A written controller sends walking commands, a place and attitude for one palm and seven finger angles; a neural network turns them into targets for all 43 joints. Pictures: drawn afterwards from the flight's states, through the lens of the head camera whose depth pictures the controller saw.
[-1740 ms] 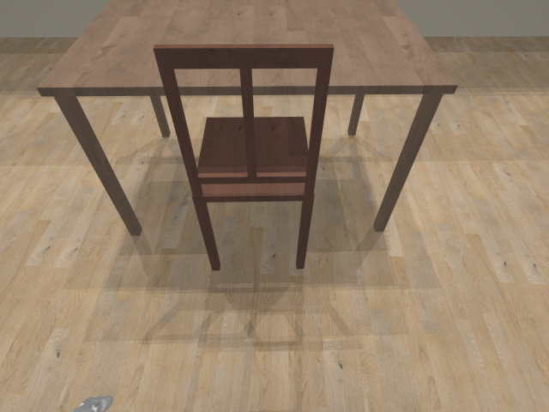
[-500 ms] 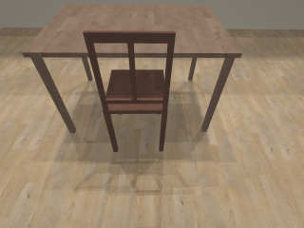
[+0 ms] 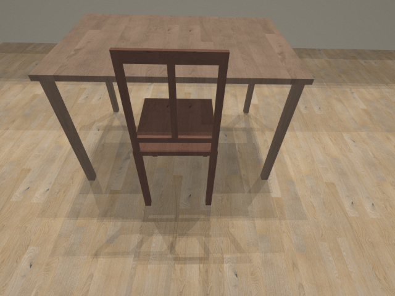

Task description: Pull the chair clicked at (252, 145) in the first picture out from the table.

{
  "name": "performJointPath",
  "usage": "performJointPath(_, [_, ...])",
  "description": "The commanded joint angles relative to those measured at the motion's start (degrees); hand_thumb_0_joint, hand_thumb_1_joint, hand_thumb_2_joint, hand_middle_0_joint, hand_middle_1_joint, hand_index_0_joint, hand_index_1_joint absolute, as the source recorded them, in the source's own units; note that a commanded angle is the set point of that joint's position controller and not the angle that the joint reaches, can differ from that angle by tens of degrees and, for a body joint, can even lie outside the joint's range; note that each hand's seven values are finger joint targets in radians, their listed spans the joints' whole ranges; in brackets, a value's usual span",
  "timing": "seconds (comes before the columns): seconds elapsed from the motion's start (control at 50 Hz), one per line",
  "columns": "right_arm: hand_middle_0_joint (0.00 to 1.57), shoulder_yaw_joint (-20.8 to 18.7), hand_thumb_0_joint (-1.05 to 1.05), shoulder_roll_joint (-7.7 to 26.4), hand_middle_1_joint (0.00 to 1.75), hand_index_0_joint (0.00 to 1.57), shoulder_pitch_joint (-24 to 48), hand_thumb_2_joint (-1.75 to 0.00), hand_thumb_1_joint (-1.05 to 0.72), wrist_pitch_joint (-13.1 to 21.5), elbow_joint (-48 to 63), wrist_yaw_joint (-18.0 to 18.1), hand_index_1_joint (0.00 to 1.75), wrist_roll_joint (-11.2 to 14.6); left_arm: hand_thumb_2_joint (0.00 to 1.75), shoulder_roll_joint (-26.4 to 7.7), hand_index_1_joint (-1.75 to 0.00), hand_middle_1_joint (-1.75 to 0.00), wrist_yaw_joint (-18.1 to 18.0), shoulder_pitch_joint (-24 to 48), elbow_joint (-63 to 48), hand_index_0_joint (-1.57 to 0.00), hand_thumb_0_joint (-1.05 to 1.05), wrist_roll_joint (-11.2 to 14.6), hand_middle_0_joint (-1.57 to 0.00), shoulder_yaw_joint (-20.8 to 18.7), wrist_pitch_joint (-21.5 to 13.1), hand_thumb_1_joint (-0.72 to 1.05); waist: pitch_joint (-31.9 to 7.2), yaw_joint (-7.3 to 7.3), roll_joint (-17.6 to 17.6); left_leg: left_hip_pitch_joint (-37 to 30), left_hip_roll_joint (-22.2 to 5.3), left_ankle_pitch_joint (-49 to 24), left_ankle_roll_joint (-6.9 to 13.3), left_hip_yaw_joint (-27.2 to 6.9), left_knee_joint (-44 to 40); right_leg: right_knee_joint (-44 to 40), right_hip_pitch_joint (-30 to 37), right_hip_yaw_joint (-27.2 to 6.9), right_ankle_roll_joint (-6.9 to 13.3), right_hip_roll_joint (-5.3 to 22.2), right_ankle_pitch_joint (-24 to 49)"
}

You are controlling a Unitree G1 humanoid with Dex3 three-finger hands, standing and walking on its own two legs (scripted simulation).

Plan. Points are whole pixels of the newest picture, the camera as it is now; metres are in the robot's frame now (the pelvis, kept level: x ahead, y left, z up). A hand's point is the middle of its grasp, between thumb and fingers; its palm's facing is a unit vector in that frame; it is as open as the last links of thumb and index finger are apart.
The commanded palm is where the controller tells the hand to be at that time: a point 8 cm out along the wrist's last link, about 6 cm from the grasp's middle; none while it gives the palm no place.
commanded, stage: take the last steps up to it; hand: left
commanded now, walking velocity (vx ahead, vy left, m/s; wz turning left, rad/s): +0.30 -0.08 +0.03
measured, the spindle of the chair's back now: (173, 104) +0.78 +0.14 -0.06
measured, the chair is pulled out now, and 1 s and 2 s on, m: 0.00 0.00 0.00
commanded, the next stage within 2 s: come to a stop and stand still in 0.86 s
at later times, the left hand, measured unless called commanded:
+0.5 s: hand out of the picture +0.00 +0.16 -0.19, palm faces +0.11 -0.99 -0.11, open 7.4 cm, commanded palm none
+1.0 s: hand (153, 199) +0.43 +0.16 -0.17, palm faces -0.06 -0.98 -0.18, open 7.4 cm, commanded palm none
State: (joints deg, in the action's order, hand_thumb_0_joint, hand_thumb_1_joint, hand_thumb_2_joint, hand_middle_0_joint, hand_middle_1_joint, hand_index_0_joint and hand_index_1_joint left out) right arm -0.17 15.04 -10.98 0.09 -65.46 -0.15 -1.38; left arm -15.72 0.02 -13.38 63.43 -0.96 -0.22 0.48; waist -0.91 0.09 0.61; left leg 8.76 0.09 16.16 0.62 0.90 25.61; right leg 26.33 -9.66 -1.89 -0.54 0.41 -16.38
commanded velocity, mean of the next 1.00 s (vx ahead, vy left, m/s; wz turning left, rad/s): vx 0.21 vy -0.08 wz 0.01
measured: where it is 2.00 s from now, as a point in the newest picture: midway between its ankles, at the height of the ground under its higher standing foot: outside the picture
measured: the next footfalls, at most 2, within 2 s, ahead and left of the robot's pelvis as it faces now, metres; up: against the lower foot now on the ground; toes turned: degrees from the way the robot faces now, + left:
left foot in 0.48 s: +0.25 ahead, +0.11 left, +0.00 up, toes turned +7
right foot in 1.00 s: +0.44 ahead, -0.14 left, +0.00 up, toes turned -7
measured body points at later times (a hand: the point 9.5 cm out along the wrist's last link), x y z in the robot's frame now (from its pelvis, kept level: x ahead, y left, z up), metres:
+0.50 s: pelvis +0.15 +0.02 -0.03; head +0.18 +0.05 +0.42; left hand -0.01 +0.21 -0.18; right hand +0.25 -0.21 -0.16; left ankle +0.21 +0.11 -0.75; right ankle -0.01 -0.12 -0.72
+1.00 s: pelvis +0.31 -0.01 -0.01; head +0.34 -0.01 +0.44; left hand +0.43 +0.21 -0.16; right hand +0.21 -0.22 -0.17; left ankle +0.21 +0.11 -0.74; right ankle +0.40 -0.13 -0.74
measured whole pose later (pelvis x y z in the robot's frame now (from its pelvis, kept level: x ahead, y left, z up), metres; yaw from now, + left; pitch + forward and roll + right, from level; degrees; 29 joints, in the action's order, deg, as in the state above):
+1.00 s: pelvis +0.31 -0.01 -0.01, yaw -1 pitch -1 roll +1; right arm -2.4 7.6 -25.4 2.7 -65.3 1.3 -1.8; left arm -10.1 0.9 -7.4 56.5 -1.3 -3.2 -1.4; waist 3.5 -4.4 0.7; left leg 2.3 -2.3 24.1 -0.4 8.1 27.9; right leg 32.0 -22.7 4.9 1.7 3.7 -7.0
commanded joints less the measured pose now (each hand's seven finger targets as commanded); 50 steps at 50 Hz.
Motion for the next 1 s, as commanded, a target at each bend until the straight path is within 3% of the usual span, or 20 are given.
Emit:
performJointPath(0.0, [0.2, -1.78, 0.0, 7.35, 0.3, 0.2, -2.83, -0.9, -0.9, 1.11, 2.7, 0.67, 0.3, -0.06, 0.9, -5.08, -0.3, -0.3, 0.33, -3.66, -2.18, -0.2, 0.0, -0.37, -0.2, -1.6, -0.93, 0.9, 9.62, -0.09, -1.32, 5.87, -7.76, 16.88, 3.6, -9.2, -7.21, -2.03, -8.38, -3.33, 3.1, 2.54, -11.97])
performJointPath(0.08, [0.2, -2.72, 0.0, 7.2, 0.3, 0.2, -7.11, -0.9, -0.9, 2.07, 2.54, 1.18, 0.3, 0.21, 0.9, -2.6, -0.3, -0.3, 0.41, -5.94, -2.68, -0.2, 0.0, -0.41, -0.2, -2.0, -1.95, 0.9, 8.95, -0.34, -6.7, 3.42, -12.19, 11.57, 6.8, -14.18, -7.27, 6.38, -10.4, 1.08, 2.83, 0.87, -5.55])
performJointPath(0.14, [0.2, -2.89, 0.0, 5.23, 0.3, 0.2, -7.85, -0.9, -0.9, 2.71, 2.73, 1.66, 0.3, 0.36, 0.9, -1.43, -0.3, -0.3, 0.25, -9.9, -1.85, -0.2, 0.0, -0.35, -0.2, -2.57, -2.73, 0.9, 7.49, 1.11, -5.19, 5.33, -10.88, -2.09, 6.54, -10.77, 0.55, 5.22, -4.75, 0.45, 3.77, 1.45, 0.65])
performJointPath(0.18, [0.2, -2.32, 0.0, 1.29, 0.3, 0.2, -4.41, -0.9, -0.9, 3.46, 4.93, 1.67, 0.3, 0.68, 0.9, -4.14, -0.3, -0.3, -0.67, -18.94, 1.22, -0.2, 0.0, -0.49, -0.2, -3.81, -3.64, 0.9, 3.41, 4.16, 7.69, 18.92, -3.08, -5.43, 2.42, 1.52, 19.93, -2.25, 12.65, -12.23, 7.81, 10.08, 16.09])
performJointPath(0.2, [0.2, -2.17, 0.0, -0.53, 0.3, 0.2, 0.63, -0.9, -0.9, 3.68, 7.25, 1.35, 0.3, 0.62, 0.9, -6.36, -0.3, -0.3, -1.26, -25.35, 3.28, -0.2, 0.0, -0.45, -0.2, -4.53, -4.13, 0.9, 4.57, 6.64, 14.49, 29.97, -0.33, 14.66, 0.88, 4.91, 32.14, -6.9, 19.02, -22.44, 12.19, 18.12, 30.35])
performJointPath(0.24, [0.2, -2.67, 0.0, -0.4, 0.3, 0.2, 3.98, -0.9, -0.9, 3.97, 8.63, 1.37, 0.3, 0.44, 0.9, -4.02, -0.3, -0.3, -2.18, -28.56, 4.45, -0.2, 0.0, -0.62, -0.2, -4.04, -4.34, 0.9, 5.98, 7.2, 8.43, 39.01, -2.9, 17.17, 1.26, 0.82, 43.51, -4.64, 23.81, -20.59, 15.33, 19.25, 42.52])
performJointPath(0.32, [0.2, -2.79, 0.0, -3.3, 0.3, 0.2, 6.66, -0.9, -0.9, 3.1, 10.43, -0.08, 0.3, 0.56, 0.9, -0.11, -0.3, -0.3, -2.87, -20.06, 1.82, -0.2, 0.0, -1.54, -0.2, -3.07, -4.41, 0.9, 9.79, 2.72, 5.48, 32.07, -5.36, 12.48, 1.0, 2.16, 31.46, -9.67, 9.03, -11.99, 11.93, 14.54, 23.49])
performJointPath(0.4, [0.2, -3.05, 0.0, -3.87, 0.3, 0.2, -7.05, -0.9, -0.9, 3.45, 6.48, 0.02, 0.3, 0.67, 0.9, -1.49, -0.3, -0.3, -1.93, -12.68, 0.82, -0.2, 0.0, -0.32, -0.2, -3.63, -4.55, 0.9, 5.61, -5.44, 6.78, -0.31, 1.1, -5.02, 2.13, 9.84, 13.0, -3.18, -6.71, -0.85, 7.72, 7.41, 27.95])
performJointPath(0.42, [0.2, -3.53, 0.0, -2.13, 0.3, 0.2, -14.95, -0.9, -0.9, 3.67, 3.71, 0.66, 0.3, 0.48, 0.9, -0.98, -0.3, -0.3, -1.76, -13.37, 1.26, -0.2, 0.0, -0.03, -0.2, -3.67, -4.59, 0.9, 1.01, -8.07, 4.3, -8.54, 0.46, -8.2, 2.57, 8.33, 8.52, 7.52, -6.15, 0.49, 6.66, 6.0, 30.71])
performJointPath(0.44, [0.2, -5.02, 0.0, 2.99, 0.3, 0.2, -22.75, -0.9, -0.9, 3.98, 1.69, 1.32, 0.3, -0.06, 0.9, 1.11, -0.3, -0.3, -1.47, -15.43, 0.94, -0.2, 0.0, 0.09, -0.2, -3.56, -4.56, 0.9, -5.15, -10.34, -3.91, -18.05, -8.56, -5.34, 4.93, -4.56, 5.3, 22.85, -12.02, 2.34, 4.35, 2.85, 18.29])
performJointPath(0.46, [0.2, -6.13, 0.0, 8.63, 0.3, 0.2, -26.63, -0.9, -0.9, 4.34, 1.58, 1.62, 0.3, -0.44, 0.9, 3.93, -0.3, -0.3, -0.97, -16.76, -0.62, -0.2, 0.0, 0.74, -0.2, -3.22, -4.43, 0.9, -8.6, -9.52, -17.9, -21.26, -25.31, -8.53, 11.36, -29.18, -6.41, 42.9, -22.28, 4.52, 2.09, -3.59, -13.09])
performJointPath(0.48, [0.2, -5.84, 0.0, 8.98, 0.3, 0.2, -21.99, -0.9, -0.9, 3.68, 2.56, 2.04, 0.3, 0.44, 0.9, 2.59, -0.3, -0.3, -1.2, -16.18, -1.38, -0.2, 0.0, 0.06, -0.2, -3.58, -4.04, 0.9, -7.53, -6.93, -11.37, -16.62, -29.07, -4.03, 14.81, -35.5, -11.41, 50.25, -24.02, -1.77, 3.47, -0.71, -14.26])
performJointPath(0.5, [0.2, -5.4, 0.0, 6.52, 0.3, 0.2, -15.87, -0.9, -0.9, 3.7, 4.09, 1.96, 0.3, 0.42, 0.9, 3.29, -0.3, -0.3, -1.18, -13.92, -1.45, -0.2, 0.0, -0.41, -0.2, -3.52, -3.93, 0.9, -0.06, -4.98, -4.18, -7.29, -27.09, 1.46, 14.8, -29.09, -12.84, 51.9, -25.53, -0.9, 3.58, 2.17, -10.5])
performJointPath(0.54, [0.2, -3.54, 0.0, -0.08, 0.3, 0.2, -8.52, -0.9, -0.9, 4.54, 6.14, 2.29, 0.3, 0.34, 0.9, 5.03, -0.3, -0.3, -0.18, -12.97, -0.58, -0.2, 0.0, -1.02, -0.2, -3.55, -2.99, 0.9, 9.13, -0.97, -1.97, 5.87, -21.91, -3.14, 11.8, -19.08, -14.18, 49.99, -24.69, -0.41, 2.28, 5.56, -2.95])
performJointPath(0.62, [0.2, -2.86, 0.0, -1.52, 0.3, 0.2, -8.59, -0.9, -0.9, 5.61, 5.36, 2.12, 0.3, 0.55, 0.9, 6.76, -0.3, -0.3, 0.39, -14.38, -1.27, -0.2, 0.0, -0.88, -0.2, -3.2, -1.22, 0.9, 6.21, 1.57, -6.01, 5.75, -16.06, -19.21, 9.62, -3.41, -13.31, 41.31, -22.31, 1.46, 0.35, 6.11, 2.78])
performJointPath(0.74, [0.2, -3.34, 0.0, -0.1, 0.3, 0.2, -12.42, -0.9, -0.9, 5.5, 4.76, 2.24, 0.3, 0.38, 0.9, 4.53, -0.3, -0.3, 0.87, -3.23, -6.3, -0.2, 0.0, -0.92, -0.2, -3.51, -0.91, 0.9, 7.03, -0.43, -5.97, -1.47, -15.74, -25.97, 10.02, -2.02, -13.65, 27.78, -27.38, 3.17, -0.26, 6.67, 8.16])
performJointPath(0.88, [0.2, -3.87, 0.0, 1.82, 0.3, 0.2, -14.65, -0.9, -0.9, 4.01, 3.48, 2.17, 0.3, -0.62, 0.9, 4.21, -0.3, -0.3, 0.93, 5.56, -9.21, -0.2, 0.0, -0.38, -0.2, -3.33, -1.47, 0.9, 7.7, -2.96, -7.5, -2.38, -16.64, -26.0, 8.46, -0.96, -9.88, 11.42, -17.67, 6.52, 1.84, 3.89, 5.29])
performJointPath(0.94, [0.2, -3.65, 0.0, 1.26, 0.3, 0.2, -14.72, -0.9, -0.9, 3.39, 2.62, 2.03, 0.3, -0.33, 0.9, 2.14, -0.3, -0.3, 0.6, -2.81, -6.51, -0.2, 0.0, -0.55, -0.2, -3.96, -2.44, 0.9, 2.91, 0.83, -3.32, 0.22, -13.83, -26.79, 5.84, 1.43, 2.13, 3.13, -1.7, 8.79, 2.78, 0.8, 9.27])
performJointPath(0.96, [0.2, -3.17, 0.0, -0.07, 0.3, 0.2, -15.04, -0.9, -0.9, 3.42, 2.47, 1.87, 0.3, 0.11, 0.9, -0.03, -0.3, -0.3, 0.06, -8.53, -4.34, -0.2, 0.0, -0.78, -0.2, -4.4, -3.33, 0.9, -1.29, 3.25, 0.58, 5.09, -10.15, -21.74, 3.29, 3.67, 11.87, 1.98, 8.67, 4.69, 3.68, 4.03, 19.27])
performJointPath(0.98, [0.2, -2.55, 0.0, -3.86, 0.3, 0.2, -19.11, -0.9, -0.9, 3.47, 2.79, 1.81, 0.3, 0.87, 0.9, -4.71, -0.3, -0.3, -0.81, -12.59, -3.31, -0.2, 0.0, -0.83, -0.2, -5.32, -4.15, 0.9, -9.0, 3.18, 12.54, 15.27, -2.76, 2.85, -0.1, 7.24, 26.4, 0.75, 20.74, -12.32, 8.83, 18.91, 42.48])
